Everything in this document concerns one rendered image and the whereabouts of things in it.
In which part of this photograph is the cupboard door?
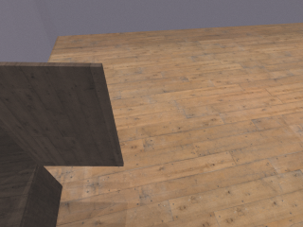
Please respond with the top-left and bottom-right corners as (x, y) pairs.
(0, 61), (124, 166)

